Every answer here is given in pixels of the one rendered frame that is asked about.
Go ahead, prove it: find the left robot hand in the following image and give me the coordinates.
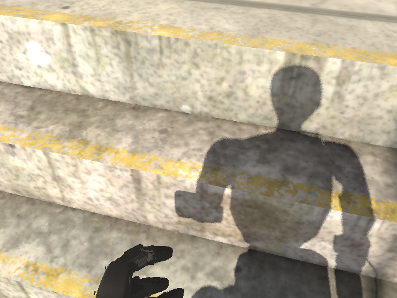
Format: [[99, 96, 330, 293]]
[[94, 244, 184, 298]]

